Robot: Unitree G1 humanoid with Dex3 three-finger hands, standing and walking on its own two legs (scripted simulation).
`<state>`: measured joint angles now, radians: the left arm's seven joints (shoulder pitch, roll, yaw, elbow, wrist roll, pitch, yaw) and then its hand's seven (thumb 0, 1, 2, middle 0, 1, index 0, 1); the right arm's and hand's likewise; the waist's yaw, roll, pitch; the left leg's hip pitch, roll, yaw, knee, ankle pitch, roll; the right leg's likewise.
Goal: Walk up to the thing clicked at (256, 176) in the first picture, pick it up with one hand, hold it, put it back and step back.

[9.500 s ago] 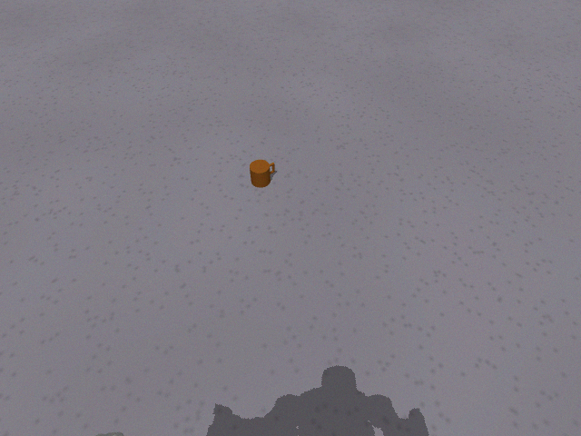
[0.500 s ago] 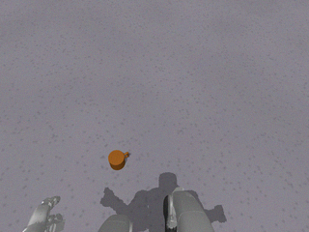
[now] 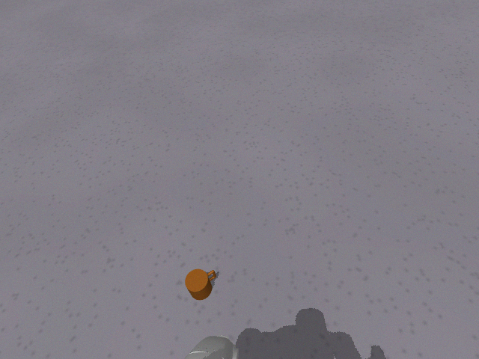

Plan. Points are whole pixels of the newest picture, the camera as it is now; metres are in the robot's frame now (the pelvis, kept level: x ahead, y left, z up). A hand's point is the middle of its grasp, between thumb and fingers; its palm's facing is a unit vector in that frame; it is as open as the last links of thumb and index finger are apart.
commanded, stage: walk up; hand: left
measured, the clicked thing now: (202, 282) +0.52 +0.26 -0.73
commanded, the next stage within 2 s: none
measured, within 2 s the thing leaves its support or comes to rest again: neither
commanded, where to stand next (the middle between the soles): +0.13 +0.04 m, yaw -1 degrees
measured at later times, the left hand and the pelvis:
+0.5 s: hand out of the picture +0.11 +0.34 -0.17, palm faces -0.01 -0.92 -0.40, open 7.3 cm; pelvis +0.08 +0.07 -0.02, yaw +2 degrees
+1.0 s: hand out of the picture +0.02 +0.31 -0.15, palm faces -0.06 -0.92 -0.39, open 7.4 cm; pelvis +0.01 +0.04 -0.02, yaw -4 degrees
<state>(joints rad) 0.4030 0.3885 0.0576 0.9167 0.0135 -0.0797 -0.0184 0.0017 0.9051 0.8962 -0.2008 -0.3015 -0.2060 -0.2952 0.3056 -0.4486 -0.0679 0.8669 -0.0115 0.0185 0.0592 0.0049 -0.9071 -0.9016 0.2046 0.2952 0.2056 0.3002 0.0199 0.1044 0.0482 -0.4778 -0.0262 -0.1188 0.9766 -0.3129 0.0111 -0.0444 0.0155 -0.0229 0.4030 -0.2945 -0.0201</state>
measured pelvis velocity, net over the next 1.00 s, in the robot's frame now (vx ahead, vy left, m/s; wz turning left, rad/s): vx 0.01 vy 0.04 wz -0.07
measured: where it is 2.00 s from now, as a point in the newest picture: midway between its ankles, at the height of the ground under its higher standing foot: outside the picture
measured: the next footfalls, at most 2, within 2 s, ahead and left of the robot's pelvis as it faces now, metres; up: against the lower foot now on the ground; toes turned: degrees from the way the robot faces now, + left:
left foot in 0.28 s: +0.22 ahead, +0.15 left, +0.00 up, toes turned +5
right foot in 0.76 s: +0.02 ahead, -0.08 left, +0.00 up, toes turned -4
